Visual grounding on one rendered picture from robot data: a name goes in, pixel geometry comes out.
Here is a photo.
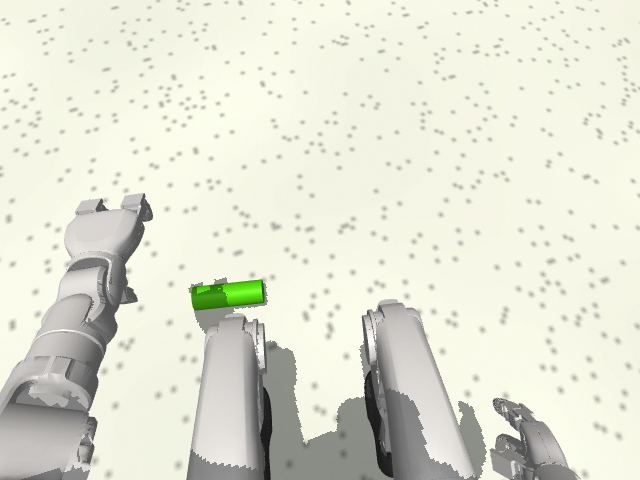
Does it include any right robot arm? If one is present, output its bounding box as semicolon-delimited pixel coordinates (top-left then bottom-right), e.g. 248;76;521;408
533;464;581;480

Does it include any left robot arm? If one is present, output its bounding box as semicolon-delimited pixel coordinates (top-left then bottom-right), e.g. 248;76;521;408
0;251;126;480

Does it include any left robot hand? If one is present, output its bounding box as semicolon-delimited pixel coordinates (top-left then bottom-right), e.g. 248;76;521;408
64;193;153;304

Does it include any can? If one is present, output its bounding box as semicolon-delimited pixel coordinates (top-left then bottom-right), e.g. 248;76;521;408
191;279;265;311

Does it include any right robot foot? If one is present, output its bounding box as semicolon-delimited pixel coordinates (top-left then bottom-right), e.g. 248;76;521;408
364;370;393;478

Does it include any right robot hand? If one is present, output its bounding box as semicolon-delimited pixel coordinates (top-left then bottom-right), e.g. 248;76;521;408
490;398;569;480

